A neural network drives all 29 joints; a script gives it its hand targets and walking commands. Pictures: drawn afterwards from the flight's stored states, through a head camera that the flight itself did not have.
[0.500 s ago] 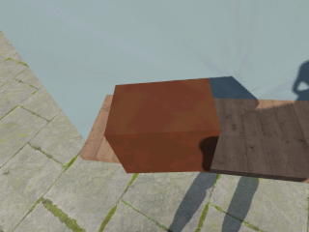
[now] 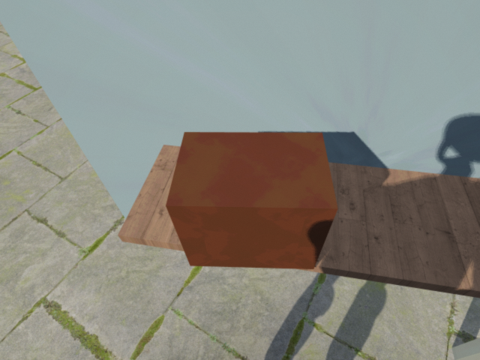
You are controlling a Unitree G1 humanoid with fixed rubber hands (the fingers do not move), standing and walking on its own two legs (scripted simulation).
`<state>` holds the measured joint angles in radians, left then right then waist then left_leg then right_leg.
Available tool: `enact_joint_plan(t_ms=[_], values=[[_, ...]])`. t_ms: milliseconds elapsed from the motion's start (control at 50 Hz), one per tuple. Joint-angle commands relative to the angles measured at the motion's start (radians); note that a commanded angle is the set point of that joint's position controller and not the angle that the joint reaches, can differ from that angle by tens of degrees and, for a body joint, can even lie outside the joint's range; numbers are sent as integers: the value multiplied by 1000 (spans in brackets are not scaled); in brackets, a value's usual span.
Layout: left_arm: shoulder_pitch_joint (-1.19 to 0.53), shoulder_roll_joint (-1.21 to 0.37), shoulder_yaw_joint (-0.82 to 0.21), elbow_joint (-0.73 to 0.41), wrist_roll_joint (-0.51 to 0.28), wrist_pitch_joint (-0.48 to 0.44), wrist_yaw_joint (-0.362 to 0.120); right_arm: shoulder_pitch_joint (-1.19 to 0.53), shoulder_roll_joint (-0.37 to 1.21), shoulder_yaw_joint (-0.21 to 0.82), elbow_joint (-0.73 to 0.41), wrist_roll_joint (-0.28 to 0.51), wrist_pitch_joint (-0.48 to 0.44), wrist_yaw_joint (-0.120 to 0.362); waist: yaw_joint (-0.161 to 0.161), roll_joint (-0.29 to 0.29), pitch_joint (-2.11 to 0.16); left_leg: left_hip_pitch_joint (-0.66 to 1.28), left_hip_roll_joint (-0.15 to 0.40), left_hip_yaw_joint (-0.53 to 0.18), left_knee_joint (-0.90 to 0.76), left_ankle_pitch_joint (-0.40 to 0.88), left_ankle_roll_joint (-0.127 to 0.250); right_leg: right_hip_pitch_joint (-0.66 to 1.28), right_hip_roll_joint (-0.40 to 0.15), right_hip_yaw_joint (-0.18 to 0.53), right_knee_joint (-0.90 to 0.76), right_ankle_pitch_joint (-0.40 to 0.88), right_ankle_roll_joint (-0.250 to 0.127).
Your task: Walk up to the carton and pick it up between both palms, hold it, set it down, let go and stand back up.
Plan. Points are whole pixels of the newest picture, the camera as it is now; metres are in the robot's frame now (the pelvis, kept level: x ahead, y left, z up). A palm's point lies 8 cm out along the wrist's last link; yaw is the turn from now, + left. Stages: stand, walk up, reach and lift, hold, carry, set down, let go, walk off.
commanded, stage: walk up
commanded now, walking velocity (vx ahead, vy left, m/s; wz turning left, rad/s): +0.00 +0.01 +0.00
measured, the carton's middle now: (251, 203) +0.39 +0.02 +0.00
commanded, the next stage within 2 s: stand in 0.36 s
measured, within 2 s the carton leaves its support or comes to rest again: neither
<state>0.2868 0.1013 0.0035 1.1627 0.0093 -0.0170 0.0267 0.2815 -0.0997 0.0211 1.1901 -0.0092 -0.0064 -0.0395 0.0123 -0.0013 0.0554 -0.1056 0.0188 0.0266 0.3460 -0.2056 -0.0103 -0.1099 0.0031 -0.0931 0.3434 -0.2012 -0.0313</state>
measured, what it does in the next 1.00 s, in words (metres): shifts its weight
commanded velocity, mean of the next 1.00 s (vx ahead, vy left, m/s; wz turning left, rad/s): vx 0.00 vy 0.00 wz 0.00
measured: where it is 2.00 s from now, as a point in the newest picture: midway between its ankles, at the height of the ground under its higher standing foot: outside the picture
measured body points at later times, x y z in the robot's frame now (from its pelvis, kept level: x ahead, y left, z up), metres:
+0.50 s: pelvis -0.02 +0.01 +0.00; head -0.01 +0.01 +0.45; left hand -0.05 +0.20 -0.17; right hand -0.06 -0.19 -0.17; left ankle -0.01 +0.12 -0.75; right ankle -0.01 -0.09 -0.75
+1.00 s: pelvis -0.06 +0.01 -0.04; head +0.01 +0.01 +0.40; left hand +0.08 +0.27 -0.18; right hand +0.08 -0.25 -0.18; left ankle -0.01 +0.12 -0.75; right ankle +0.00 -0.10 -0.75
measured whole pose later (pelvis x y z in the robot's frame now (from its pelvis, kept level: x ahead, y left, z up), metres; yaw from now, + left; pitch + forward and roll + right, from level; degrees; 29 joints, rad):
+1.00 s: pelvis -0.06 +0.01 -0.04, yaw -1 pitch +9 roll +0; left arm -0.08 0.27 0.01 0.87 -0.13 0.48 0.04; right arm -0.10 -0.26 -0.01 0.90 0.12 0.46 -0.04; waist 0.01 -0.01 0.00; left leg -0.62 0.02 0.06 0.75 -0.26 0.02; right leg -0.64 -0.03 -0.07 0.75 -0.24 -0.03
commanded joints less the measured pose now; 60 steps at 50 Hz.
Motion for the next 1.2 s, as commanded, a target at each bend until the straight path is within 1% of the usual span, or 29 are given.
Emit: enact_joint_plan(t_ms=[0,80,120,180,260,300,340,380,420,440,480,540,560,660,700,720,740,800,820,840,860,880,920,940,980,1040,1060,1120,1180], values=[[90,71,7,4,-1,-4,4,99,-88,-12,7,0,-9,-5,1,9,54,-62,82,-83,-71,82,21,-24,-113,107,-79,56,2],[80,80,7,10,-2,-6,5,103,-93,-10,8,-3,-14,-4,-2,-10,36,-52,93,-86,-65,103,28,-33,-116,104,-70,71,5],[82,70,2,10,-1,-5,5,109,-79,-6,18,0,-13,-4,-2,12,54,-68,89,-87,-73,91,30,-22,-116,106,-71,63,6],[97,63,-1,22,-1,-2,7,118,-70,-3,17,0,-13,-4,-4,-40,52,-71,92,-92,-68,89,32,-32,-109,99,-78,59,10],[97,65,-2,19,-4,-3,8,122,-74,-5,26,2,-12,-3,-2,31,65,-73,83,-80,-71,68,26,-51,-112,106,-69,54,12],[100,68,-4,23,-2,0,8,125,-67,-1,24,1,-10,-2,-6,9,77,-81,73,-76,-75,41,27,-76,-111,107,-67,16,10],[109,68,-1,24,-2,-1,8,125,-63,-1,18,0,-11,-4,1,42,59,-87,80,-81,-77,41,33,-60,-119,108,-61,34,12],[102,72,-2,25,0,1,7,140,-63,0,25,3,-9,-5,-10,-3,85,-101,76,-83,-72,36,30,-80,-111,108,-67,19,12],[121,59,-5,31,-1,0,7,125,-74,-4,14,1,-12,-4,2,11,67,-93,78,-83,-69,40,33,-78,-114,112,-56,35,11],[126,63,-3,30,0,0,8,139,-69,-2,15,1,-10,-5,-3,-33,62,-91,77,-87,-70,28,31,-82,-107,104,-61,12,14],[127,53,-2,29,1,0,10,138,-70,-5,13,-1,-12,-5,0,16,51,-88,83,-88,-65,36,40,-76,-117,111,-54,36,8],[127,59,-5,31,2,-2,11,135,-69,-6,10,-1,-10,-3,-6,13,50,-100,72,-78,-53,26,32,-76,-109,115,-66,6,13],[126,59,-4,26,-1,-4,11,150,-59,-3,7,-1,-10,-2,-10,-22,43,-92,71,-76,-50,36,33,-81,-113,111,-63,2,10],[132,33,-6,28,-3,-1,12,151,-56,-6,10,2,-7,-3,-9,21,72,-122,72,-81,-53,15,33,-86,-118,119,-65,-11,11],[125,47,-5,27,-2,2,11,156,-63,-7,6,1,-8,-2,-14,-19,81,-115,72,-83,-55,7,31,-114,-111,111,-66,-27,15],[138,50,-5,21,-5,3,10,153,-72,-8,6,1,-7,-1,-7,20,84,-111,71,-86,-55,-4,33,-117,-106,111,-68,-30,17],[134,44,-7,21,-2,1,11,155,-68,-9,6,2,-7,-2,-13,19,74,-116,75,-85,-54,2,35,-98,-109,110,-62,-15,14],[142,49,-2,26,-3,0,10,152,-56,-7,2,-1,-7,-3,-8,-31,64,-120,70,-81,-44,-6,35,-113,-109,112,-70,-56,15],[-1065,221,21,-685,-83,110,-23,-1054,-236,-46,-662,67,102,25,-11,-35,-113,-377,12,-26,128,-218,33,-418,-49,84,110,-258,17],[-957,201,63,-540,-46,205,-9,-920,-204,-110,-507,47,198,-2,-21,-1,-87,-388,-6,36,178,-370,23,-398,-56,67,128,-419,-1],[-797,168,47,-478,-49,316,-6,-789,-185,-80,-469,37,299,-4,-19,7,-113,-396,7,52,233,-379,33,-394,-91,93,157,-489,-8],[-766,154,39,-491,-68,402,-7,-752,-132,-55,-470,56,378,-4,-6,1,-177,-421,16,49,284,-333,46,-457,-114,97,200,-459,-13],[-611,107,-15,-477,-161,521,10,-644,-98,3,-505,150,478,-3,-11,5,-427,-421,33,17,356,-129,58,-469,-100,81,308,-163,-19],[-539,78,-55,-487,-208,559,7,-585,-87,23,-503,192,521,6,-13,-4,-514,-411,38,-3,348,-75,52,-447,-90,85,331,-89,-9],[-455,45,-85,-406,-233,593,-11,-483,-70,43,-360,216,566,36,-13,-11,-590,-401,30,-24,267,-166,43,-386,-56,83,309,-155,22],[-333,46,-78,-276,-194,600,-36,-376,-63,37,-256,182,576,51,6,13,-456,-381,-6,-35,190,-18,34,-294,-8,103,250,-45,37],[-309,69,-59,-277,-169,585,-40,-363,-84,23,-281,154,563,54,7,-14,-417,-342,-21,-39,154,18,31,-246,8,109,209,-23,47],[-301,155,16,-303,-79,574,-31,-331,-163,-32,-319,56,554,39,-3,15,-279,-253,-48,-28,21,87,22,-144,29,108,80,25,48],[-381,203,75,-443,-11,542,-19,-390,-177,-74,-467,-18,528,10,-27,-42,-203,-154,-58,-19,-20,177,16,-136,16,104,-5,130,48]])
